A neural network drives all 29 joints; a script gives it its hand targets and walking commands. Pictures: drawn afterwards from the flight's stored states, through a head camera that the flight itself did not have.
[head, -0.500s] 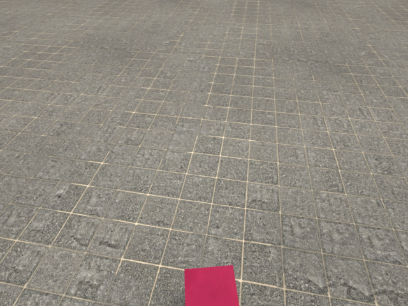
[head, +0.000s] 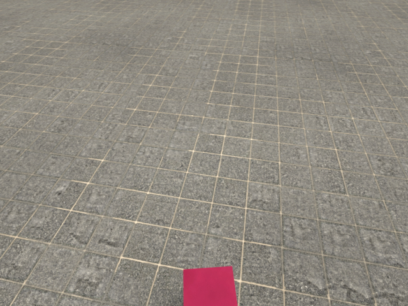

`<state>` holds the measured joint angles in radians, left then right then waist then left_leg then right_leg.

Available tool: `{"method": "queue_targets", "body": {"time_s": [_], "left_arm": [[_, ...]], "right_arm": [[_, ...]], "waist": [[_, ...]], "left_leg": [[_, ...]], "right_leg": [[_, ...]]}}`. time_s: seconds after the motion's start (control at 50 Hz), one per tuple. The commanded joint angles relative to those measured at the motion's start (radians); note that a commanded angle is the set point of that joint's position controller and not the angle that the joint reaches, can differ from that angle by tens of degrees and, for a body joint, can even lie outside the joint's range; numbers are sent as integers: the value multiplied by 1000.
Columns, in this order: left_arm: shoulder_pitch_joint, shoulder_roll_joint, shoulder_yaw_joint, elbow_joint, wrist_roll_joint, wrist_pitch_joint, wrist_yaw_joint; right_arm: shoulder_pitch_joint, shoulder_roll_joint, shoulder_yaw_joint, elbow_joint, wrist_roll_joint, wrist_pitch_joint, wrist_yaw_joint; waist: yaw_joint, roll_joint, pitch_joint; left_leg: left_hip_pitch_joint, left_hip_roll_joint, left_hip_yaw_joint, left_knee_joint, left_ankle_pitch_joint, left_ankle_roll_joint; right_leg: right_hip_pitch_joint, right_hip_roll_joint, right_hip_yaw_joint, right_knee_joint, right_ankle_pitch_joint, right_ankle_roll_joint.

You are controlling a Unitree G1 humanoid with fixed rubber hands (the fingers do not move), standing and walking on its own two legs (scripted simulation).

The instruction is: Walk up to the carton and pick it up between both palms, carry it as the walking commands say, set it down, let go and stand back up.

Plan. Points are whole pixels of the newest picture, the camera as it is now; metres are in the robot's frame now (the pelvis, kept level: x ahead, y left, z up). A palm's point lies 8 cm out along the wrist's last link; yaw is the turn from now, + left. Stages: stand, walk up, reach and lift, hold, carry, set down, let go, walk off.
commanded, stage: stand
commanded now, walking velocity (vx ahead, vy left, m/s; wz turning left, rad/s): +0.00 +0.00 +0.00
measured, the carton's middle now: (209, 298) +0.33 -0.01 -0.67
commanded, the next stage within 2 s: reach and lift in 0.06 s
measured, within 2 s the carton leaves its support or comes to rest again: neither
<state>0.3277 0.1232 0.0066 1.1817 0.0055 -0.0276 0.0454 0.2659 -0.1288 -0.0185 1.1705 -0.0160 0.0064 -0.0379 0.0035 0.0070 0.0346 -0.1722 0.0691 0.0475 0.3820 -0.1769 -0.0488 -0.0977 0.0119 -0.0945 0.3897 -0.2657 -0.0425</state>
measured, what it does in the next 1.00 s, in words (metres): lowers itself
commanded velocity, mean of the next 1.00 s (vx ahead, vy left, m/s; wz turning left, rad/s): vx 0.00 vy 0.00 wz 0.00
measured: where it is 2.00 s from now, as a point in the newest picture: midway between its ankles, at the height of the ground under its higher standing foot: outside the picture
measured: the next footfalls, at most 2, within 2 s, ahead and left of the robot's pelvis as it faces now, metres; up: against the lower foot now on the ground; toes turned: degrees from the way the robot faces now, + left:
none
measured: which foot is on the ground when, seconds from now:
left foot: down 0.00-1.00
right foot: down 0.00-1.00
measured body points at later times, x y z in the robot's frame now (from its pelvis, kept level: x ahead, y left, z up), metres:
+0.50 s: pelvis +0.00 +0.02 -0.03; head +0.09 +0.02 +0.41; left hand +0.13 +0.21 -0.17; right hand +0.14 -0.19 -0.17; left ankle +0.02 +0.15 -0.74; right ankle -0.03 -0.09 -0.74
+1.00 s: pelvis -0.11 +0.04 -0.11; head +0.04 +0.03 +0.32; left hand +0.21 +0.21 -0.20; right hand +0.21 -0.19 -0.21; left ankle +0.02 +0.16 -0.74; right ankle -0.03 -0.09 -0.74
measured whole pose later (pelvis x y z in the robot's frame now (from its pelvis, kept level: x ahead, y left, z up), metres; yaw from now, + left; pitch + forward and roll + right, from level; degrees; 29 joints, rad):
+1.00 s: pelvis -0.11 +0.04 -0.11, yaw -4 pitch +16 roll +0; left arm -0.38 0.06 0.13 0.54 -0.06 0.46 0.11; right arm -0.46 -0.23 -0.14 0.70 0.01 0.41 0.09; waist 0.04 0.00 0.06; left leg -1.08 0.02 0.01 1.11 -0.32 -0.01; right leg -1.04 -0.01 -0.01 1.16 -0.40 0.00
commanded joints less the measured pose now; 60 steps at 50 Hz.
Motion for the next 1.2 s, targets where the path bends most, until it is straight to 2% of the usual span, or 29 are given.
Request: {"method": "queue_targets", "body": {"time_s": [0.0,0.04,0.06,0.08,0.1,0.12,0.16,0.18,0.22,0.24,0.28,0.32,0.4,0.46,0.52,0.54,0.56,0.58,0.6,0.62,0.7,0.78,0.86,0.9,0.92,0.96,1.02,1.04,1.18], "left_arm": [[90,105,12,-5,-1,-9,2],[88,104,11,-2,-1,-9,4],[-263,182,-24,-353,-95,23,0],[-614,185,-53,-704,-73,83,-2],[-596,162,-49,-635,-73,172,19],[-545,197,-43,-655,-98,255,26],[-389,205,-57,-644,-157,449,23],[-292,161,-87,-586,-164,551,22],[-128,111,-76,-519,-138,700,20],[-100,142,-63,-525,-125,727,10],[-78,131,-26,-564,-94,725,6],[-85,99,12,-612,-48,688,2],[-208,1,38,-740,16,551,-1],[-264,-4,68,-799,28,428,2],[-316,3,95,-814,23,349,2],[-299,4,103,-808,26,339,3],[-269,-11,100,-792,14,341,3],[-248,-23,100,-801,9,343,3],[-247,-39,87,-815,2,343,3],[-250,-45,88,-822,-4,349,3],[-350,-36,95,-866,-4,398,15],[-552,-18,102,-867,-29,441,28],[-805,6,122,-854,-49,455,53],[-878,-5,131,-796,-61,466,66],[-929,-19,120,-785,-67,467,72],[-999,-23,140,-745,-70,463,85],[-1081,-7,183,-665,-62,444,99],[-1116,-3,187,-657,-60,430,102],[-1306,13,221,-579,-41,292,117]], "right_arm": [[61,-95,-13,-16,-1,-9,-2],[63,-90,-12,-14,-1,-8,-4],[-288,-172,51,-365,108,7,1],[-627,-170,73,-640,124,72,-6],[-547,-163,80,-565,127,155,-16],[-500,-178,77,-577,122,220,-11],[-338,-184,61,-556,120,393,7],[-269,-168,54,-505,115,497,4],[-110,-139,63,-450,113,647,8],[-98,-127,80,-495,110,683,17],[-78,-97,82,-513,79,681,30],[-118,-103,36,-558,36,642,47],[-233,-126,-61,-639,-65,499,82],[-284,-130,-113,-681,-101,365,108],[-338,-154,-123,-693,-68,284,124],[-335,-157,-114,-690,-55,276,126],[-315,-159,-109,-693,-47,276,126],[-317,-146,-93,-717,-29,279,129],[-300,-160,-104,-727,-33,282,128],[-312,-157,-99,-736,-31,291,128],[-410,-164,-109,-737,-15,338,135],[-635,-178,-114,-729,-8,369,139],[-862,-210,-140,-681,6,379,136],[-956,-202,-133,-632,24,382,134],[-1000,-222,-153,-618,29,378,132],[-1080,-211,-146,-582,44,370,127],[-1157,-222,-153,-507,40,353,111],[-1184,-238,-165,-498,30,343,101],[-1346,-236,-211,-372,10,229,60]], "waist": [[-1,-5,46],[-2,-19,42],[3,-169,-133],[-57,-146,-158],[-35,-112,-90],[3,-83,-118],[14,-21,-103],[-2,-10,-111],[9,35,-190],[18,2,-246],[28,-27,-302],[26,7,-303],[-13,-4,-329],[-5,-28,-464],[1,-25,-598],[17,-7,-630],[8,-23,-660],[26,-27,-693],[-4,-37,-686],[5,-42,-679],[6,-52,-504],[1,-59,-357],[26,-18,-377],[50,-31,-409],[37,-6,-433],[59,-13,-492],[61,-60,-576],[49,-65,-612],[38,-47,-753]], "left_leg": [[-10,56,-32,-41,118,40],[-2,56,-24,-31,127,40],[-207,-89,-17,174,-207,153],[-177,-91,15,218,-236,121],[-172,-89,31,226,-236,137],[-181,-68,5,218,-227,116],[-107,-76,17,271,-134,93],[-89,-92,0,293,-71,83],[-182,-100,-51,290,110,86],[-226,-107,-74,287,191,92],[-206,-120,-95,251,308,81],[-199,-134,-98,242,367,79],[-294,-118,-98,314,418,69],[-315,-97,-111,411,557,59],[-298,-97,-118,497,602,42],[-299,-104,-111,514,580,34],[-299,-108,-108,520,554,35],[-305,-112,-99,534,529,33],[-334,-118,-90,531,465,30],[-372,-125,-72,530,370,31],[-510,-128,-35,485,-54,42],[-569,-111,-25,492,-331,43],[-578,-96,-19,533,-402,30],[-589,-93,-21,548,-418,27],[-583,-86,-33,544,-436,24],[-600,-90,-25,562,-414,20],[-631,-98,-8,593,-398,19],[-636,-100,-3,602,-388,17],[-713,-125,0,652,-350,9]], "right_leg": [[-66,-147,111,-96,178,1],[-69,-148,106,-88,206,0],[-428,-38,116,77,-235,41],[-466,-34,94,70,-291,32],[-494,-54,76,94,-263,28],[-523,-68,54,110,-264,3],[-602,-78,97,109,-194,-17],[-616,-79,127,115,-121,-38],[-438,-35,154,177,155,-29],[-365,-15,152,194,283,-5],[-286,-9,153,193,430,24],[-296,3,155,204,485,27],[-417,16,133,295,479,21],[-541,19,113,395,493,30],[-645,30,97,473,437,30],[-660,29,95,484,405,28],[-670,30,87,491,392,30],[-663,31,95,497,376,29],[-664,32,95,498,357,29],[-660,32,94,503,305,30],[-722,18,84,483,-20,32],[-811,11,60,476,-308,25],[-836,12,53,516,-382,21],[-838,15,55,534,-391,23],[-846,19,49,552,-374,26],[-855,22,55,563,-364,28],[-874,21,64,570,-373,37],[-870,23,66,577,-363,38],[-945,47,58,632,-296,49]]}}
